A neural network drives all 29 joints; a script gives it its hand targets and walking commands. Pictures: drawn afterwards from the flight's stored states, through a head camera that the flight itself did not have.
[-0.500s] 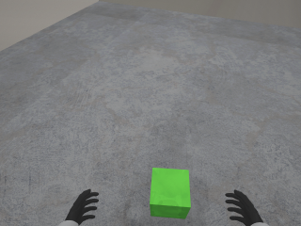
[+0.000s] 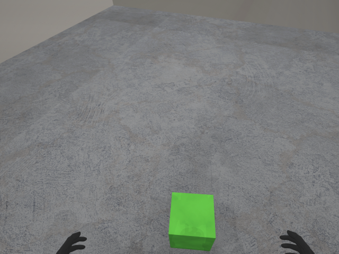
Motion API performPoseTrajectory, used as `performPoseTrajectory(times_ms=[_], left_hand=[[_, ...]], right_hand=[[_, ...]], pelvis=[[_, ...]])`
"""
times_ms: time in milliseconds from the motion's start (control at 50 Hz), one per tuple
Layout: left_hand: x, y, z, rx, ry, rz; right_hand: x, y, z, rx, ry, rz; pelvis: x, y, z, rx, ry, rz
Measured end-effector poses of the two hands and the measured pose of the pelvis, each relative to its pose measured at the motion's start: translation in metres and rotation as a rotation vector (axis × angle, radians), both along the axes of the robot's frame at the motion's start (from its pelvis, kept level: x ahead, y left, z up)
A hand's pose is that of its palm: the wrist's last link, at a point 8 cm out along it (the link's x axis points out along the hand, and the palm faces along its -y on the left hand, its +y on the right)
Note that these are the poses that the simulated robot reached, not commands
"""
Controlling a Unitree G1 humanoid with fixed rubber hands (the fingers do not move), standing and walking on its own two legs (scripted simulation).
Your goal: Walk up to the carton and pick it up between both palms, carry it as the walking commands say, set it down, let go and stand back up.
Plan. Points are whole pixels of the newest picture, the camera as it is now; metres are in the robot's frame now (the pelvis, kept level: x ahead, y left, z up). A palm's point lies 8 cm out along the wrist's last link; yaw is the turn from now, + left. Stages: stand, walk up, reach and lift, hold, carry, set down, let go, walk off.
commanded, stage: stand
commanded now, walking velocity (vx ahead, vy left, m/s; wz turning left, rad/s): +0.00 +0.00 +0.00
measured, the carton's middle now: (191, 222) +0.41 -0.05 -0.65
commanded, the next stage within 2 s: none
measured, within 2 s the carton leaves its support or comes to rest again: neither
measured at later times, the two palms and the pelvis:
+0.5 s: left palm out of the picture +0.11 +0.29 -0.09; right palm out of the picture +0.12 -0.29 -0.09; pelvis +0.00 +0.00 +0.00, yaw +0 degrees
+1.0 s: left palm out of the picture +0.07 +0.31 -0.09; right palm out of the picture +0.08 -0.30 -0.10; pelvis -0.02 +0.00 +0.01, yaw +0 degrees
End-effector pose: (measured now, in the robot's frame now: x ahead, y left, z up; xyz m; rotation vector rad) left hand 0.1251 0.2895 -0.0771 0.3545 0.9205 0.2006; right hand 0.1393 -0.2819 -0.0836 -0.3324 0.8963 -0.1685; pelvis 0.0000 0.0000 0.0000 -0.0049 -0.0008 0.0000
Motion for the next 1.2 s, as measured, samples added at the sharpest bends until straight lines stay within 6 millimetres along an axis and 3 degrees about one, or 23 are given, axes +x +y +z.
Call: performPoseTrajectory(times_ms=[360,1200], left_hand=[[-0.006,0.001,-0.008,0.0,0.051,0.012],[-0.059,0.02,-0.014,0.013,0.173,0.055]], right_hand=[[-0.015,-0.009,-0.008,-0.021,0.071,-0.008],[-0.063,-0.022,-0.012,-0.041,0.191,-0.033]], pelvis=[[0.003,-0.001,0.003,0.002,-0.011,0.006],[-0.021,0.001,0.009,0.005,-0.042,0.008]])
